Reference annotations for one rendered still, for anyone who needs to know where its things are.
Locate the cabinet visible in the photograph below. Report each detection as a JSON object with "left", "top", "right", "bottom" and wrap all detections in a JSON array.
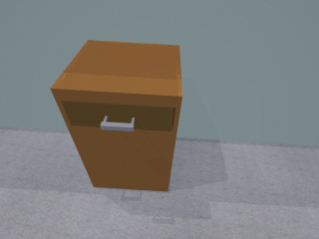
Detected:
[{"left": 51, "top": 40, "right": 182, "bottom": 192}]

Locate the drawer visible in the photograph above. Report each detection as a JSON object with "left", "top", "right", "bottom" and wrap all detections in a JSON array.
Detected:
[{"left": 62, "top": 101, "right": 174, "bottom": 132}]

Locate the handle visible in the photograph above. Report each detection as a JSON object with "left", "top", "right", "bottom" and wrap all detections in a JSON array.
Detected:
[{"left": 100, "top": 116, "right": 135, "bottom": 131}]

